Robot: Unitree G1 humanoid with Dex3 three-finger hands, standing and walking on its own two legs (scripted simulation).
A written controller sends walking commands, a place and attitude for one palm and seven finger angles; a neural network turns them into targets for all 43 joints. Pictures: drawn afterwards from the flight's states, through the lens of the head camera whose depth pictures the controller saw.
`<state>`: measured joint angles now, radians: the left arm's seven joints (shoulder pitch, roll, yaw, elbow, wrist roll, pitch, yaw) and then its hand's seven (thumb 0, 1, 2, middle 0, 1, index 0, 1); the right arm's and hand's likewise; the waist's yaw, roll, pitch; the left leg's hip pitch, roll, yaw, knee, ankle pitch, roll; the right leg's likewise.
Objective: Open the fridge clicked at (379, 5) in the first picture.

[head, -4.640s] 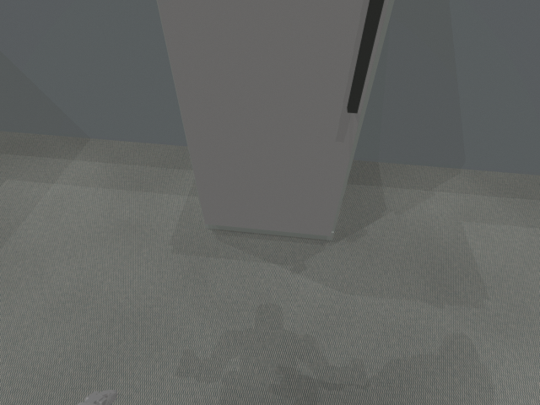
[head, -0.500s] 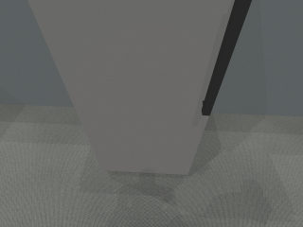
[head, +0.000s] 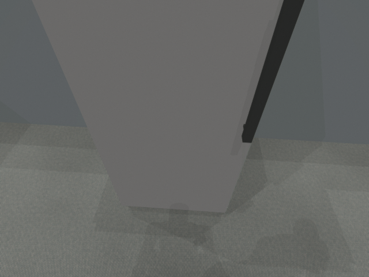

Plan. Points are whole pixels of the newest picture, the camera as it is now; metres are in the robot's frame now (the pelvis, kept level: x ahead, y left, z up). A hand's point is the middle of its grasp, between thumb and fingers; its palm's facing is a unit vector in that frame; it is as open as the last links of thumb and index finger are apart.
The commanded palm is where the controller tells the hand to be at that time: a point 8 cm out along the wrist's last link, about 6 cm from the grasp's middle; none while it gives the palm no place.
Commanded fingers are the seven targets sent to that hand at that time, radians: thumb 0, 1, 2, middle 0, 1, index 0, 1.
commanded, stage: look again from close up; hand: right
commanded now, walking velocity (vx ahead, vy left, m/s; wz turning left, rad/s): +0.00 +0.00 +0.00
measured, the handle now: (264, 76) +0.54 -0.16 +0.18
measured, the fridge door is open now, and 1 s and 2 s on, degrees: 0 0 0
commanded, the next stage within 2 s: shuffle to correct the standing spot in 0.82 s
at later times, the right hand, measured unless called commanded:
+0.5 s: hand out of the picture +0.01 -0.20 -0.18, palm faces +0.00 +0.98 -0.21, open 7.4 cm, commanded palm none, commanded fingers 0.00 -0.90 -0.90 0.20 0.30 0.20 0.30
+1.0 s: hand out of the picture +0.00 -0.20 -0.18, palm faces +0.00 +0.98 -0.20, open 7.4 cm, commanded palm none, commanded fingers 0.00 -0.90 -0.90 0.20 0.30 0.20 0.30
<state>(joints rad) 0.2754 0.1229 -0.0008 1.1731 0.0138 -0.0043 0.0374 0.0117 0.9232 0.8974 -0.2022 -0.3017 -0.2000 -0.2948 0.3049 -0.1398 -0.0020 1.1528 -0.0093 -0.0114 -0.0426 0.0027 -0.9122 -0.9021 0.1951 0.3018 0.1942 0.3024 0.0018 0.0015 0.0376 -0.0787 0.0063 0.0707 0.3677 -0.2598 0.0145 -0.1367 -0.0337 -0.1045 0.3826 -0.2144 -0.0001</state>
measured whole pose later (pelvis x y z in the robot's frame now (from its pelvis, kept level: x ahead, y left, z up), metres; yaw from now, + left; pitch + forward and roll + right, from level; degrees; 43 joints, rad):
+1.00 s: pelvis +0.00 -0.02 -0.01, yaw +1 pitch -1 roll +0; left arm 0.24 0.16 0.00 1.11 0.02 -0.02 0.02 0.01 0.92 0.90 -0.20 -0.30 -0.20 -0.29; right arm 0.28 -0.18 0.01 1.10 -0.02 -0.01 -0.03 0.00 -0.91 -0.90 0.20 0.30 0.20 0.30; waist 0.00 0.02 0.03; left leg -0.16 0.04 0.04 0.48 -0.31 -0.01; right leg -0.20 -0.01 -0.12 0.47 -0.26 -0.03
